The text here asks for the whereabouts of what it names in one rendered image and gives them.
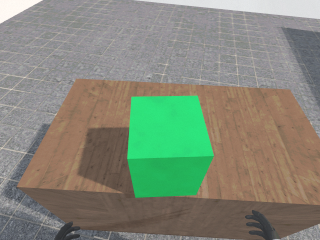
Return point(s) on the carton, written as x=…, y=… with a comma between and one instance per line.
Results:
x=169, y=150

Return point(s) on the robot left hand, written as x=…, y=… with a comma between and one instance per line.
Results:
x=66, y=229

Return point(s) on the robot right hand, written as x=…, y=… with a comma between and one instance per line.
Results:
x=268, y=232

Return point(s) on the pedestal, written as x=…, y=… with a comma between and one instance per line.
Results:
x=266, y=159

